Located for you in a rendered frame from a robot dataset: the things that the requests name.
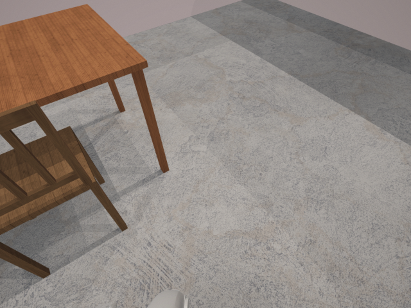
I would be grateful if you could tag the chair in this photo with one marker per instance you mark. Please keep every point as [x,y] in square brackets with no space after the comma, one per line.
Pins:
[40,175]

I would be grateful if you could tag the robot left thigh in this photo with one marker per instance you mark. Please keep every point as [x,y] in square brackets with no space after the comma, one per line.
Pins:
[170,299]

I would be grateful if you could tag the table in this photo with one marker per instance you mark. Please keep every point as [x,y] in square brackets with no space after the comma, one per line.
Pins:
[56,55]

